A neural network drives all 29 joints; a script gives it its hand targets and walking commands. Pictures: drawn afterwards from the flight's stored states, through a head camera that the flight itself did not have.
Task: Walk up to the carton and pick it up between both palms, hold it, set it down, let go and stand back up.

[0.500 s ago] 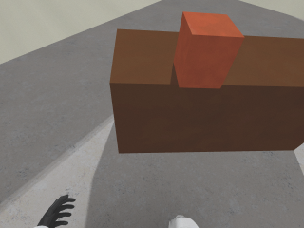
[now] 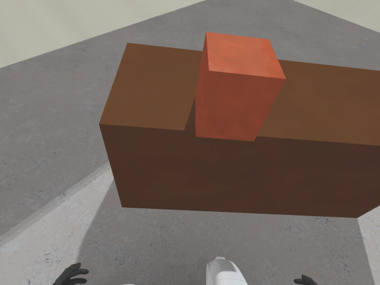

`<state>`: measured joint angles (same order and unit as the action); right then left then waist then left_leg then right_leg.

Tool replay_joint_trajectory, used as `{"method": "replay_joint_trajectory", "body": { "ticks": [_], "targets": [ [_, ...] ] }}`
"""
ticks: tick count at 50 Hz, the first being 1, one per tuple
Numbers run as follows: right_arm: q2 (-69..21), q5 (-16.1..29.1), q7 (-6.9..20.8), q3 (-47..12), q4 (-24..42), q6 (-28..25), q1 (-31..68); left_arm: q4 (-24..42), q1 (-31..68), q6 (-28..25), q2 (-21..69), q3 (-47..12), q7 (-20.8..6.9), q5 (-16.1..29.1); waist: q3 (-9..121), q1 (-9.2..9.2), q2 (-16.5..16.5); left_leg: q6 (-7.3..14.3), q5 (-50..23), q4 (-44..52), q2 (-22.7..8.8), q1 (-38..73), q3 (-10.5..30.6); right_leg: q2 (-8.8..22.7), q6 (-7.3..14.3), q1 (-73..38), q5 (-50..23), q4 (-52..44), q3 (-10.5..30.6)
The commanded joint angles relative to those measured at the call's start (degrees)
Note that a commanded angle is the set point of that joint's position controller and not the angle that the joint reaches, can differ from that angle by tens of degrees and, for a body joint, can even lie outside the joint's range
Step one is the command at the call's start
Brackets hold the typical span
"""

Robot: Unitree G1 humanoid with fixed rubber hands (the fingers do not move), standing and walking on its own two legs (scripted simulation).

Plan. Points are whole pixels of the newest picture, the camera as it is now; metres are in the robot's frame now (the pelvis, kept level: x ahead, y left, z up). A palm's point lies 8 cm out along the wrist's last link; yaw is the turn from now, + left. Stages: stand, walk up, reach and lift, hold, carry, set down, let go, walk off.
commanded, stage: walk up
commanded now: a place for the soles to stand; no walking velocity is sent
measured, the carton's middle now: (231, 89) +0.67 -0.13 +0.03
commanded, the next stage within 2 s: none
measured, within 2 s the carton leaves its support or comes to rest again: neither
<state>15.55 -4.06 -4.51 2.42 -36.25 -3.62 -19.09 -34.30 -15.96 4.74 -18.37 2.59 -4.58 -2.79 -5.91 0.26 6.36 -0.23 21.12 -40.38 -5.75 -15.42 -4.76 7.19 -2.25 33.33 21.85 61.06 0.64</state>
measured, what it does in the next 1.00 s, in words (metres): steps to the right: right foot, then left foot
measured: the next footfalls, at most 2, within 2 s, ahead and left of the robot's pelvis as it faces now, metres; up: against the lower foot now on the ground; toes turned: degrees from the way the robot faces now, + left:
right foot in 0.10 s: +0.17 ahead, -0.22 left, +0.00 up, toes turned -6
left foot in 0.40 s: +0.18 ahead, -0.01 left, +0.00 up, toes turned +8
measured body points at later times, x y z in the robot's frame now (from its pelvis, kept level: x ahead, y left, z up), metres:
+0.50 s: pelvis +0.10 -0.13 +0.00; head +0.13 -0.11 +0.45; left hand +0.16 +0.15 -0.11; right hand +0.30 -0.35 -0.09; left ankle +0.14 -0.02 -0.71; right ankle +0.13 -0.21 -0.71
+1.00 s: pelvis +0.12 -0.13 +0.02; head +0.13 -0.13 +0.47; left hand +0.18 +0.15 -0.08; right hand +0.31 -0.36 -0.09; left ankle +0.14 -0.02 -0.71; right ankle +0.13 -0.21 -0.71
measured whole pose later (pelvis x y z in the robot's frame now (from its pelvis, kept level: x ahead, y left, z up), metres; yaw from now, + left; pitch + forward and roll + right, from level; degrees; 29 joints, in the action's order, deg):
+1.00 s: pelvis +0.12 -0.13 +0.02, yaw +11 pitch -2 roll +0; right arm 16.0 0.1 1.1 0.1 -43.4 1.0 -9.6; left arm -33.2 -18.6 0.5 -17.9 -0.6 -0.5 0.1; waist -2.8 -0.1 -0.4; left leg 0.8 13.7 -32.1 1.4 -16.4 2.2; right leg 4.1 2.3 10.5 18.6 31.3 -16.9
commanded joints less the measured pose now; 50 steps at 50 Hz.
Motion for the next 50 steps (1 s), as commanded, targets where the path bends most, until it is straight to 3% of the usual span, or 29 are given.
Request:
{"method": "replay_joint_trajectory", "body": {
  "ticks": [1, 2, 3, 4, 5, 6, 7, 8, 10, 12, 15, 17, 19, 20, 21, 22, 23, 24, 25, 26, 29, 31, 49, 50],
  "targets": [
    [12.7, 0.1, 0.5, 4.2, 4.1, -0.7, 2.9, 5.1, -1.3, -2.4, -1.4, 1.5, -1.2, 0.9, 2.1, -0.28, -19.3, 11.5, 2.0, 16.9, -9.6, -6.6, 8.4, 0.0, 2.1, -9.1, -3.3, -12.3, -3.8],
    [13.2, 0.1, 0.6, 4.4, 4.1, -0.3, 3.6, 4.5, -3.4, -2.8, -1.7, 2.0, -1.2, 1.1, 2.9, -1.74, -18.4, 11.2, 5.2, 15.5, -9.3, -9.7, 7.7, -1.4, 2.7, -15.4, -5.1, -15.1, -6.7],
    [13.1, 0.0, 0.8, 4.3, 4.2, 0.3, 5.0, 3.7, -6.8, -3.2, -2.7, 2.7, -1.1, 1.2, 3.4, -4.39, -15.7, 10.5, 7.1, 11.8, -8.7, -14.2, 6.2, -3.1, 3.2, -23.5, -8.2, -19.1, -9.8],
    [10.8, -0.2, 0.9, 3.6, 4.2, 1.0, 3.4, 2.2, -10.3, -3.7, -4.8, 3.7, -0.7, 1.0, 4.7, -5.95, -9.1, 8.7, 7.3, 3.5, -5.8, -17.0, 3.7, -5.7, 3.4, -30.0, -6.2, -21.3, -11.0],
    [6.3, 0.0, 1.1, 1.9, 4.2, 1.7, -0.2, 0.7, -15.1, -4.3, -7.5, 4.6, -0.1, 0.9, 8.0, -8.19, 1.2, 5.7, 5.0, -11.9, -0.9, -18.2, -0.5, -6.4, 4.5, -35.2, -4.0, -24.1, -8.8],
    [2.7, 2.3, 1.4, 0.5, 7.7, 1.8, -0.8, 2.7, -14.5, -4.9, -14.1, 5.1, 0.7, -0.2, 10.1, -9.14, 15.7, 1.1, 17.8, -27.3, 7.6, -27.4, -1.0, 9.9, 12.8, -33.7, 8.3, -37.7, 21.5],
    [6.4, 3.3, 0.6, 1.7, 9.8, 2.3, 2.9, 4.1, -9.7, -4.3, -15.6, 5.0, 1.3, 1.3, 9.3, -9.46, 10.6, 1.2, 20.7, -34.2, 6.7, -27.3, 8.7, 15.9, 19.3, -27.8, 14.7, -46.9, 34.9],
    [8.2, 3.0, 0.5, 2.1, 10.3, 2.5, 5.3, 4.1, -6.9, -4.2, -14.6, 4.3, 2.2, 1.9, 5.3, -8.15, 5.4, 1.1, 16.6, -38.2, 5.4, -28.3, 11.8, 17.1, 20.4, -24.3, 14.8, -47.8, 36.3],
    [7.9, 2.6, 0.4, 2.0, 8.2, 2.4, 1.2, 3.5, -3.6, -4.4, -12.2, 3.4, 4.0, 1.0, 1.4, -4.51, 2.7, 0.8, 9.4, -37.9, 2.1, -27.7, 11.1, 16.7, 19.8, -20.8, 6.7, -42.9, 27.7],
    [7.4, 1.9, 1.2, 2.2, 7.0, 2.3, -2.0, 3.4, -0.8, -4.8, -7.5, 1.5, 4.5, 0.8, 2.2, -1.93, 1.2, -0.1, 9.1, -30.4, 1.5, -18.3, 10.0, 15.7, 18.0, -14.1, -4.4, -40.9, 18.6],
    [5.1, 2.4, 2.5, 1.3, 7.3, 2.8, -0.4, 3.3, 0.2, -5.6, -7.7, 0.7, 5.1, 1.0, 3.1, -1.32, 1.7, -0.5, 9.6, -17.7, 2.1, -10.7, 7.8, 15.7, 16.6, -13.4, -25.6, -37.1, 10.9],
    [4.3, 2.8, 3.1, 1.0, 6.6, 3.0, -0.2, 3.8, 0.4, -5.3, -8.3, 0.4, 5.2, 1.3, 5.0, -0.55, 2.3, 0.4, 3.2, -7.8, 3.0, -4.2, 5.5, 14.1, 13.7, -13.8, -35.1, -33.5, 6.3],
    [5.2, 2.7, 3.6, 1.2, 6.0, 2.5, -0.2, 4.6, 1.8, -4.9, -8.3, -0.6, 4.9, 2.4, 6.5, 1.53, 0.9, 2.7, -12.0, 4.3, 3.9, 5.8, 6.0, 12.4, 9.3, -9.5, -32.2, -30.1, 2.4],
    [7.1, 2.5, 3.7, 1.5, 6.3, 2.2, 0.9, 5.2, 0.8, -5.0, -7.7, -1.2, 4.6, 3.2, 8.3, 1.86, -1.8, 4.7, -18.6, 7.8, 2.1, 9.5, 10.9, 11.1, 6.5, -7.4, -25.9, -29.0, 0.8],
    [10.5, 1.9, 3.6, 2.0, 6.5, 2.1, 3.9, 6.4, -1.5, -5.3, -5.7, -2.1, 4.2, 4.2, 11.2, 0.41, -8.8, 8.0, -20.8, 10.2, -5.0, 12.1, 21.9, 7.5, 3.3, -5.1, -14.8, -25.7, -2.5],
    [11.9, 3.7, 3.8, 2.0, 6.1, 2.4, 7.3, 5.2, -4.2, -4.6, -5.2, -2.2, 4.5, 4.5, 13.0, -1.65, -10.1, 13.1, -16.4, 12.9, -10.1, -0.3, 26.5, 0.7, 2.3, -16.7, 0.6, -24.0, -4.2],
    [9.4, 4.8, 4.2, 1.1, 5.5, 2.5, 9.8, 4.0, -3.4, -4.0, -5.7, -1.6, 4.8, 4.1, 11.0, -1.88, -9.2, 11.7, -10.1, 13.4, -6.8, -5.2, 22.0, 0.0, 2.9, -21.5, 0.9, -27.4, -3.1],
    [7.7, 5.2, 4.5, 0.1, 5.4, 2.6, 10.9, 4.0, -2.6, -4.2, -6.4, -1.4, 4.8, 3.5, 7.9, -1.95, -8.7, 7.9, -10.4, 11.9, -2.9, -6.3, 17.4, 1.7, 3.4, -21.1, -3.0, -33.0, -1.6],
    [6.8, 4.7, 4.6, -0.2, 5.0, 2.8, 10.6, 4.0, -2.5, -4.8, -7.6, -1.2, 4.7, 3.3, 6.9, -1.33, -8.4, 5.4, -14.0, 9.6, -0.3, -3.9, 14.1, 4.3, 3.9, -19.6, -7.0, -35.7, -0.6],
    [6.4, 4.6, 4.5, -0.4, 4.4, 2.9, 9.9, 4.0, -2.7, -5.4, -8.6, -1.1, 4.7, 3.1, 7.1, -0.81, -8.5, 4.2, -17.7, 7.9, 0.7, -0.3, 12.6, 6.4, 4.4, -17.5, -11.0, -36.9, 0.0],
    [6.6, 3.9, 4.8, -0.5, 2.7, 3.2, 10.3, 3.9, -4.1, -6.4, -8.0, -1.6, 4.7, 3.0, 8.6, -0.71, -7.1, 4.3, -23.2, 7.9, 0.1, 4.3, 12.5, 6.9, 3.3, -18.2, -20.4, -37.0, -3.0],
    [6.6, 3.8, 5.0, -0.6, 2.0, 3.2, 11.1, 4.2, -4.5, -6.3, -7.6, -1.7, 4.7, 3.1, 9.0, -0.89, -5.6, 4.4, -23.6, 8.4, 0.1, 4.1, 12.3, 6.3, 3.0, -19.9, -21.5, -37.3, -4.5],
    [8.1, 4.2, 5.5, -0.3, -2.5, 3.5, 11.8, 5.6, -3.7, -5.2, -7.6, -0.5, 4.3, 2.9, 6.0, -0.38, -5.9, 3.6, -16.1, 12.0, 2.1, 0.3, 13.6, 6.4, 5.3, -21.3, -6.4, -40.7, -6.8],
    [7.6, 3.8, 5.6, -0.3, -1.9, 3.5, 11.7, 5.7, -3.8, -5.2, -8.2, -0.5, 4.5, 2.9, 5.4, -0.31, -4.0, 3.6, -16.9, 11.5, 2.6, -0.5, 13.5, 5.7, 5.6, -20.8, -6.9, -40.0, -6.8]
  ]
}}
